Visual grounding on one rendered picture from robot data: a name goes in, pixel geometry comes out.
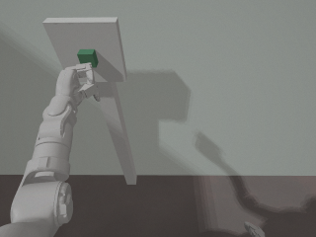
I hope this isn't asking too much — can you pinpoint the robot left upper arm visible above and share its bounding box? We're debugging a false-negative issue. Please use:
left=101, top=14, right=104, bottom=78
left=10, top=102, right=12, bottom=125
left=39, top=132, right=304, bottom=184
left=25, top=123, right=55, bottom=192
left=0, top=181, right=73, bottom=237

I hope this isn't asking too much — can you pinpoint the right robot hand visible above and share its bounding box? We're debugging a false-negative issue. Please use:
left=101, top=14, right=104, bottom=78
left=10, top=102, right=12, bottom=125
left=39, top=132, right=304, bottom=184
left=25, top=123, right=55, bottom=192
left=244, top=221, right=266, bottom=237

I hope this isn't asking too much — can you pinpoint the robot left forearm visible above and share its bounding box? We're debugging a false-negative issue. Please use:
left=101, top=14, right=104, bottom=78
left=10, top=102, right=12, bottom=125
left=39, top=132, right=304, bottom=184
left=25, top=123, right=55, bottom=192
left=10, top=95, right=78, bottom=223

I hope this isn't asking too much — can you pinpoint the left robot hand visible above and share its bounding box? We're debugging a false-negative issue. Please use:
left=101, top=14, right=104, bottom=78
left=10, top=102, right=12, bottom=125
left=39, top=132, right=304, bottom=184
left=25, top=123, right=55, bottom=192
left=55, top=62, right=101, bottom=107

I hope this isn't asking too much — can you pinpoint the button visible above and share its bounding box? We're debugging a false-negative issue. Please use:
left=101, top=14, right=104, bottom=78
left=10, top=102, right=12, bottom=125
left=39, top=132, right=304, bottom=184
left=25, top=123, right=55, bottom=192
left=77, top=49, right=99, bottom=68

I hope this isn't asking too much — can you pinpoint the panel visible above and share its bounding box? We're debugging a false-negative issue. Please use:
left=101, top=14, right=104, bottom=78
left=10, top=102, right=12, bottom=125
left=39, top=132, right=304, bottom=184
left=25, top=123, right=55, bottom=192
left=42, top=17, right=137, bottom=185

